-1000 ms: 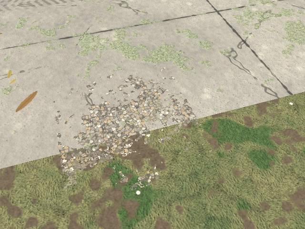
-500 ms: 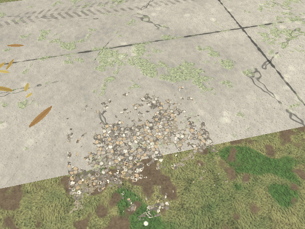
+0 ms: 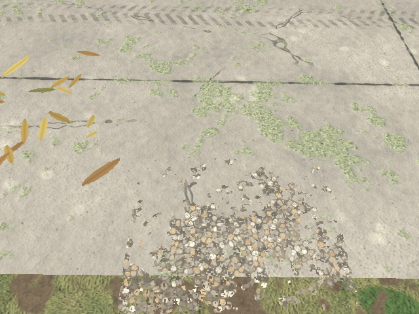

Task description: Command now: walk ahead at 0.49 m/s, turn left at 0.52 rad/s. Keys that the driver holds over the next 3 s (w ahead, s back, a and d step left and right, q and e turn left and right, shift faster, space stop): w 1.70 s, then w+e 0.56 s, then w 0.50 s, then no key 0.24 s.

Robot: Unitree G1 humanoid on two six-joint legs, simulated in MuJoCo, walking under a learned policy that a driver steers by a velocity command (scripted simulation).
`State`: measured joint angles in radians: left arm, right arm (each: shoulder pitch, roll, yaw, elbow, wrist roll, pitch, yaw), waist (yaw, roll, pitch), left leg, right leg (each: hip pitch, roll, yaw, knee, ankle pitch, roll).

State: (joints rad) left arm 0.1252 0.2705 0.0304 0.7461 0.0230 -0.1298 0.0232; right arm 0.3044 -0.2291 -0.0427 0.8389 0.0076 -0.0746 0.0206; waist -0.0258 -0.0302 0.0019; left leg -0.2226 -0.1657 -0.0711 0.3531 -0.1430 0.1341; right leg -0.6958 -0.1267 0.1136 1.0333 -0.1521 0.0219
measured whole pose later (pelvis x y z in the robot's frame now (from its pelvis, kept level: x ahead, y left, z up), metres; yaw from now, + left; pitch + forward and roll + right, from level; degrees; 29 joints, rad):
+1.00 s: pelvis +0.52 +0.04 +0.01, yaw +6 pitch +2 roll +1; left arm 0.22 0.30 0.05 0.77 0.00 -0.07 0.00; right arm 0.33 -0.26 -0.05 0.82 0.00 -0.10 0.03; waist -0.03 -0.05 -0.01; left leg -0.18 -0.07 0.04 0.31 -0.16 0.08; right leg -0.66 -0.12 0.04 1.04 -0.18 0.00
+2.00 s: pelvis +1.04 +0.09 +0.00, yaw +0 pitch +1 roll +0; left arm 0.32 0.29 0.07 0.86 -0.03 -0.06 0.01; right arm 0.18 -0.25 -0.05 0.82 -0.01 -0.11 0.02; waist 0.00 -0.05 0.02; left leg -0.31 0.00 0.09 0.45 -0.17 0.04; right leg -0.45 -0.05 0.06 1.15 -0.35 -0.04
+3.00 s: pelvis +1.56 -0.01 -0.02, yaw -15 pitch +2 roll -1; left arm 0.30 0.27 0.06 0.93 -0.01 -0.05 0.01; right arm 0.04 -0.25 -0.04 0.88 -0.01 -0.10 0.04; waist 0.04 -0.01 0.05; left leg -0.49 0.00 0.04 0.52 -0.07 0.05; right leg -0.19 0.05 0.06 0.94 -0.58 0.01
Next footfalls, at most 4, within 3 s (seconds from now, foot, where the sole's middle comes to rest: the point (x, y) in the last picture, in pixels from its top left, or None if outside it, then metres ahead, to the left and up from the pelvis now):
0.24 right None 0.30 -0.15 -0.78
0.76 left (172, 298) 0.55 0.12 -0.78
1.30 right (230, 213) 0.87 -0.08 -0.78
1.84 left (159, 161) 1.13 0.19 -0.78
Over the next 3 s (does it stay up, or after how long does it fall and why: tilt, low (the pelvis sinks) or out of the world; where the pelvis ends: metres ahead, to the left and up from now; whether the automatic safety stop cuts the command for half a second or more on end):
stays up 1.56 -0.01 -0.02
